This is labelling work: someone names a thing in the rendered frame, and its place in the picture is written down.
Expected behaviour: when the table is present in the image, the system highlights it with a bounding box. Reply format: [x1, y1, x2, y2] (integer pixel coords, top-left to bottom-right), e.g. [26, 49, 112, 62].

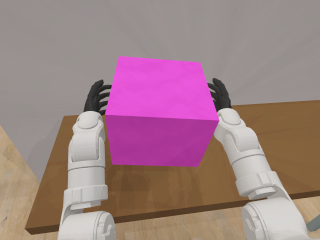
[24, 100, 320, 235]

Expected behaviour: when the robot right forearm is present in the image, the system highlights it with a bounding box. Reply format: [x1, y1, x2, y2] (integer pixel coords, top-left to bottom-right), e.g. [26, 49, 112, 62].
[214, 108, 308, 234]

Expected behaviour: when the robot left forearm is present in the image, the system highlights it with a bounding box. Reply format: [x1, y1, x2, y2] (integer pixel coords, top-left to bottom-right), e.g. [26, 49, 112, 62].
[57, 111, 108, 240]

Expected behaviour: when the left robot hand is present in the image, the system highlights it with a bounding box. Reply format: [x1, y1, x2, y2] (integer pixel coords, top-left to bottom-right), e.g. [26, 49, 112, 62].
[83, 79, 112, 116]

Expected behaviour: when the right robot upper arm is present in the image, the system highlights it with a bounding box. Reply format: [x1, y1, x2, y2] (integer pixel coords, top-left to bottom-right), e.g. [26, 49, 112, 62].
[241, 197, 320, 240]

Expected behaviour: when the left robot upper arm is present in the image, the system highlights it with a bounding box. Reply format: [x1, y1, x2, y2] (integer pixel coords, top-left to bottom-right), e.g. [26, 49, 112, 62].
[58, 210, 117, 240]

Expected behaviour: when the right robot hand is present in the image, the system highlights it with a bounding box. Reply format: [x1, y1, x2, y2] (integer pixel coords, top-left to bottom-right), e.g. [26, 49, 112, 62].
[207, 78, 232, 112]

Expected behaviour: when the carton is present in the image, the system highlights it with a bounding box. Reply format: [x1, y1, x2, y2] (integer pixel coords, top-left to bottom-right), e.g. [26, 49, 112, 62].
[105, 56, 220, 167]

